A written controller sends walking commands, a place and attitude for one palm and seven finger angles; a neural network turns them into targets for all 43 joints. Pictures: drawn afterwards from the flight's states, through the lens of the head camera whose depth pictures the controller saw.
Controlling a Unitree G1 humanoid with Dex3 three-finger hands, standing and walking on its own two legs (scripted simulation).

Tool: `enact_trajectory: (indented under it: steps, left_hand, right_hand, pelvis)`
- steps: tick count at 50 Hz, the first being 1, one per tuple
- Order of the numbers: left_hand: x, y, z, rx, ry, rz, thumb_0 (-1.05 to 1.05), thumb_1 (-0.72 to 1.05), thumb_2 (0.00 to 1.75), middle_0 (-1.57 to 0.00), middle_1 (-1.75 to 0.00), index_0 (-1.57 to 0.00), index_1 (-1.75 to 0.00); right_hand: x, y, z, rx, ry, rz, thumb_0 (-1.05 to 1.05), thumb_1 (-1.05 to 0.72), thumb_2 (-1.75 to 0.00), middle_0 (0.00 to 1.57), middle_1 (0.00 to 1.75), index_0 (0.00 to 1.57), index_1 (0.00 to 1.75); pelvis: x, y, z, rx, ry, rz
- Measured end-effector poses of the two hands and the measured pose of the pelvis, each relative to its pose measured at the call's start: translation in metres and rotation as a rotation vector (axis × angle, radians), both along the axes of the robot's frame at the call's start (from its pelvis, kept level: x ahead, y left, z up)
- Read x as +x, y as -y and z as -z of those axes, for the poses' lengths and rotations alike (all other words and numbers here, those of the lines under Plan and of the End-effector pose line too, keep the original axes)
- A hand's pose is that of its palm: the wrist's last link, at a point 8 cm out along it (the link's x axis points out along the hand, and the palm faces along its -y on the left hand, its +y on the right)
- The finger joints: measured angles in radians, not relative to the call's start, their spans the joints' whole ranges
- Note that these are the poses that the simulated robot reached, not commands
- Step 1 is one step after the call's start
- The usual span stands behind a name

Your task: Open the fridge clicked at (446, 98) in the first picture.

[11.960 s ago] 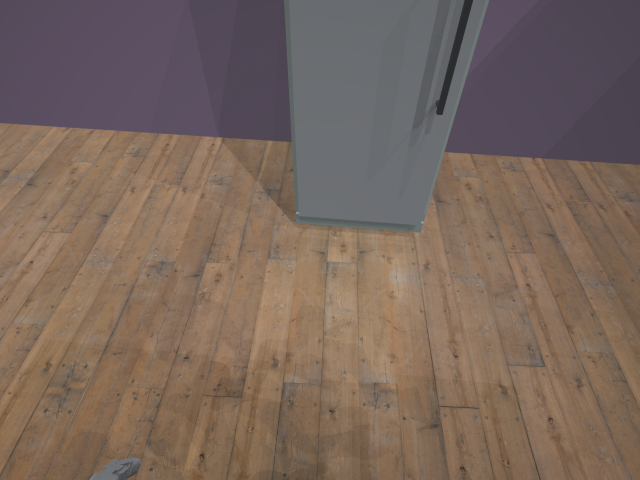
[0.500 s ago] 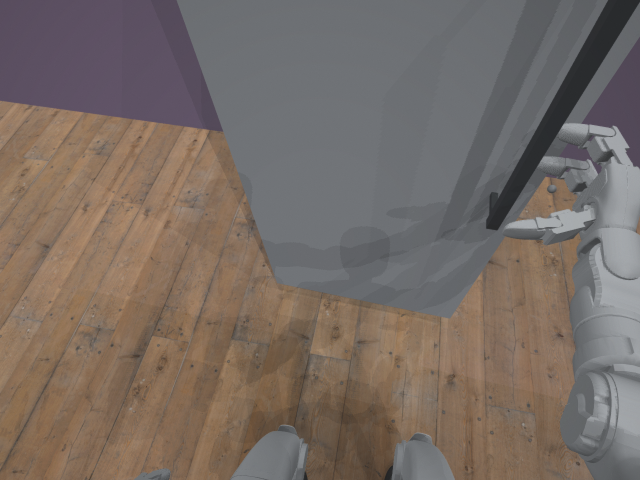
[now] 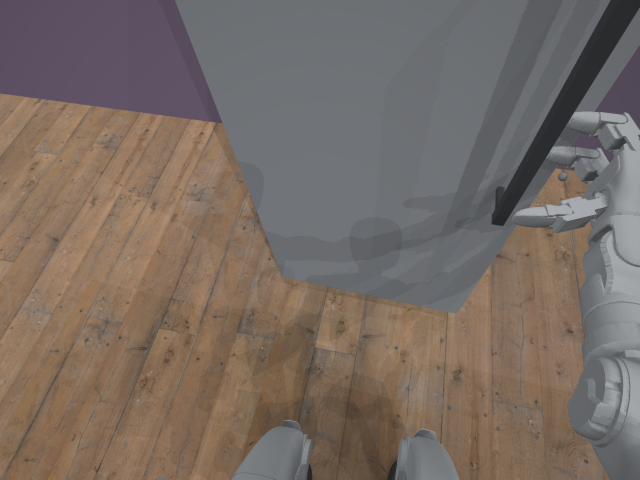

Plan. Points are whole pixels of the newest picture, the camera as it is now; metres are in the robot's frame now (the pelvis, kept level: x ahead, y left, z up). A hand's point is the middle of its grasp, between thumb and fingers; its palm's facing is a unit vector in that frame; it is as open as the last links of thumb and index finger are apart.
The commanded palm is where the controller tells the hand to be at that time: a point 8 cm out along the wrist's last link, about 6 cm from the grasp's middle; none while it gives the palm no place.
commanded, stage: slide the fingers in behind the handle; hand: right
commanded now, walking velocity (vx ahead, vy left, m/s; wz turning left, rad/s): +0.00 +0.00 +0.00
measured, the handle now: (578, 66) +0.53 -0.18 +0.19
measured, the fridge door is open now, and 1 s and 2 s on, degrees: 0 0 0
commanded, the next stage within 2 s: grip the handle and tug to test in 1.76 s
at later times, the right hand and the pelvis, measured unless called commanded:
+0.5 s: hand (539, 182) +0.48 -0.18 +0.07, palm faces +0.11 +0.99 +0.00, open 14.0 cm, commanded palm +0.45 -0.23 +0.08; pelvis +0.00 +0.00 +0.00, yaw +0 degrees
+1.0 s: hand (525, 180) +0.49 -0.17 +0.07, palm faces +0.10 +0.99 +0.00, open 14.0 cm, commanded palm +0.46 -0.21 +0.08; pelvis +0.01 +0.01 +0.00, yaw +0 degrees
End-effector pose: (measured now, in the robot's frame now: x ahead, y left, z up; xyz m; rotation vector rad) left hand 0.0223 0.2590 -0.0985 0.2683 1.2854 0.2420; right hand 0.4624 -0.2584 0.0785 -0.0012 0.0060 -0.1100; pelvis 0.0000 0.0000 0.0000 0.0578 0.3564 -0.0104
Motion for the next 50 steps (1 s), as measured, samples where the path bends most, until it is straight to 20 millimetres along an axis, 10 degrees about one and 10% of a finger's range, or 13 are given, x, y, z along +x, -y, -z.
enact_trajectory:
  steps: [50]
  left_hand:
    - [0.021,-0.007,0.001,-0.023,0.032,0.002,0.01,0.9,0.89,-0.2,-0.3,-0.2,-0.3]
  right_hand:
    - [-0.002,-0.038,0.009,0.008,-0.015,-0.007,-0.01,0.5,-0.3,0.3,1.2,0.3,1.2]
  pelvis:
    - [0.008,-0.009,-0.003,-0.016,0.007,0.0]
